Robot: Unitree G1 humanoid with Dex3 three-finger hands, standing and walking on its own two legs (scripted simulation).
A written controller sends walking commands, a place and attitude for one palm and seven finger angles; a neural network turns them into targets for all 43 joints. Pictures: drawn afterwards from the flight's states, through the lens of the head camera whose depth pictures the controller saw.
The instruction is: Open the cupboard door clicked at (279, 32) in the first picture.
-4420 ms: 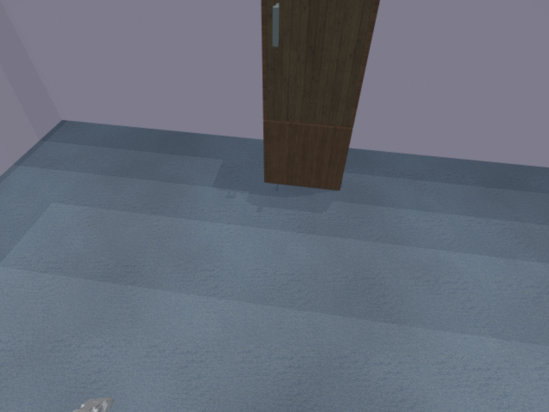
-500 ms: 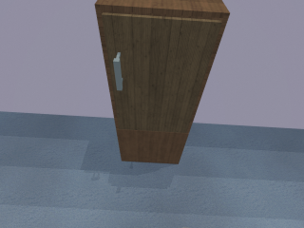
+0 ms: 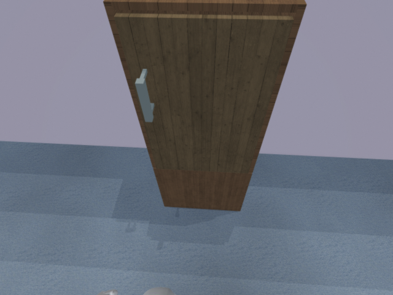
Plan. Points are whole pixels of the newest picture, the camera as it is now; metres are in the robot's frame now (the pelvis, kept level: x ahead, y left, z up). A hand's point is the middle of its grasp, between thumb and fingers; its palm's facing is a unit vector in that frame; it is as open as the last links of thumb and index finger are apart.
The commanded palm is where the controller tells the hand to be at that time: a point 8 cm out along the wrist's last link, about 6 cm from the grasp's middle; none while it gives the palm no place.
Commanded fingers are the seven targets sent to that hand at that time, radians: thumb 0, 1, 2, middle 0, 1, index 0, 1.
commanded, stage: come to a stop and stand still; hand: left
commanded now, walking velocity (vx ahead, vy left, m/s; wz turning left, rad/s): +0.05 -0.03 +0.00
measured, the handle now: (146, 96) +0.57 +0.17 +0.06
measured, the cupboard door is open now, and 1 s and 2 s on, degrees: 0 0 0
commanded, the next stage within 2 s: look again from close up in 1.02 s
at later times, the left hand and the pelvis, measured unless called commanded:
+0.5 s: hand out of the picture -0.05 +0.24 -0.17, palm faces +0.03 -0.98 -0.21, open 7.4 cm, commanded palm none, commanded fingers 0.00 0.90 0.90 -0.20 -0.30 -0.20 -0.30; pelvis -0.04 +0.06 +0.00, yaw -1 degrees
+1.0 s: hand out of the picture -0.09 +0.20 -0.17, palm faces +0.02 -0.99 -0.16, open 7.4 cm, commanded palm none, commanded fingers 0.00 0.90 0.90 -0.20 -0.30 -0.20 -0.30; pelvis -0.07 +0.04 +0.01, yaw -1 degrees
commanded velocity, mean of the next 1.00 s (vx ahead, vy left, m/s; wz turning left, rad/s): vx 0.00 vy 0.00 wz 0.00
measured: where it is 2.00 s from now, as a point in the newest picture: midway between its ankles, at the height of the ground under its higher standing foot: outside the picture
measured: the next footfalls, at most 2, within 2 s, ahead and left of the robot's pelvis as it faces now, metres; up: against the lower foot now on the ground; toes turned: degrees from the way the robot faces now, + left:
left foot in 0.12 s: +0.03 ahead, +0.14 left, +0.00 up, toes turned +3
right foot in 0.48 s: -0.05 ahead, -0.06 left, +0.00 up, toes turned -3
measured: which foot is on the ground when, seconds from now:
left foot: up 0.00-0.10, down 0.12-1.00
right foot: down 0.00-0.12, up 0.14-0.46, down 0.48-1.00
